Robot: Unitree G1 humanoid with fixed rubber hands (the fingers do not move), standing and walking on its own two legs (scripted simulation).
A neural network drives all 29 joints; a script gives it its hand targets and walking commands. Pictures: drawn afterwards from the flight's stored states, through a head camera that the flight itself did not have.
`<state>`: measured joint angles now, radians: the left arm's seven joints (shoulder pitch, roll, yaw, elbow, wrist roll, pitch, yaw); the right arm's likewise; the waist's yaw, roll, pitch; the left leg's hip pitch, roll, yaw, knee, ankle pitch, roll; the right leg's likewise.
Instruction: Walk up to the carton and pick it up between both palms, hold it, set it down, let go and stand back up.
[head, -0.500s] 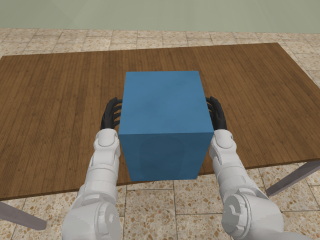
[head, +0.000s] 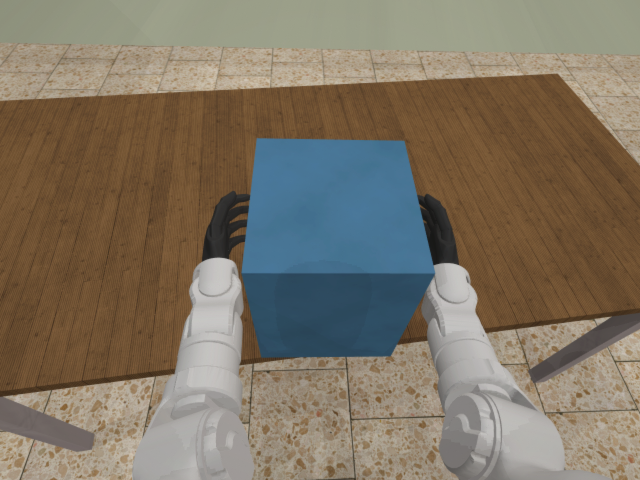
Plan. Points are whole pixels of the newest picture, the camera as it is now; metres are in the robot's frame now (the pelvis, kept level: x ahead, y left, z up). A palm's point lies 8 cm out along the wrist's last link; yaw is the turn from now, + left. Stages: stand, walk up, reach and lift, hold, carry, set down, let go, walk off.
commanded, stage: set down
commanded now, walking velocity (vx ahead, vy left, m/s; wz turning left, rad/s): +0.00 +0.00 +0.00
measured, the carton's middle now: (328, 255) +0.39 +0.03 +0.00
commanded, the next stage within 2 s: none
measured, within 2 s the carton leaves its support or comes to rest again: neither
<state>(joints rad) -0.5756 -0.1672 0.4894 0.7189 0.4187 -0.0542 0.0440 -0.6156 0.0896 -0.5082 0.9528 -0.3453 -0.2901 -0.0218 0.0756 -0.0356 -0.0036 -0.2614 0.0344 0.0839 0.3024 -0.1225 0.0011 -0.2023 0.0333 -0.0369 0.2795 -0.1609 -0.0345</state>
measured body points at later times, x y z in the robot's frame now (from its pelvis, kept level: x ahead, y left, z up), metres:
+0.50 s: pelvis +0.00 +0.00 +0.00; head +0.04 +0.02 +0.45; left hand +0.37 +0.17 +0.04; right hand +0.39 -0.12 +0.04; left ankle +0.02 +0.12 -0.75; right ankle -0.02 -0.09 -0.75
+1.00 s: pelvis +0.00 +0.00 -0.01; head +0.05 +0.02 +0.44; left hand +0.38 +0.18 +0.02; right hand +0.41 -0.12 +0.02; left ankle +0.02 +0.12 -0.75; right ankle -0.02 -0.09 -0.75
